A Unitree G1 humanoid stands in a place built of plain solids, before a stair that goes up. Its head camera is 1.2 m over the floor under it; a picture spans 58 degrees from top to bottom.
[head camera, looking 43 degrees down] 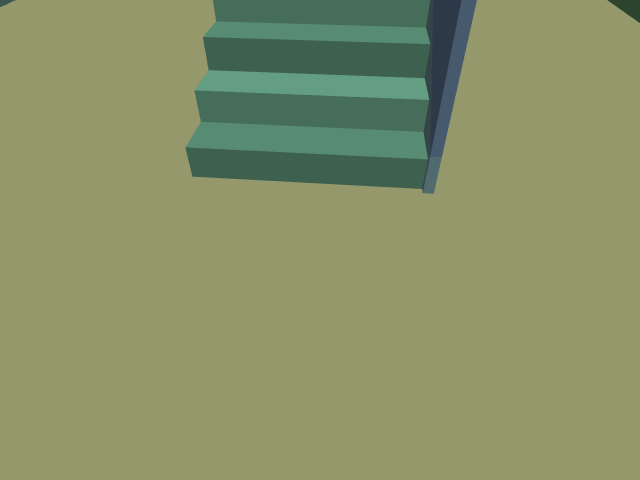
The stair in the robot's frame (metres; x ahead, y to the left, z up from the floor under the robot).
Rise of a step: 0.16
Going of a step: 0.24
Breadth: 1.10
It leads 5 degrees to the right of straight ahead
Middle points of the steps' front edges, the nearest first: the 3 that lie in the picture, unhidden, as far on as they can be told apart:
1.68 0.07 0.16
1.93 0.05 0.32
2.17 0.03 0.49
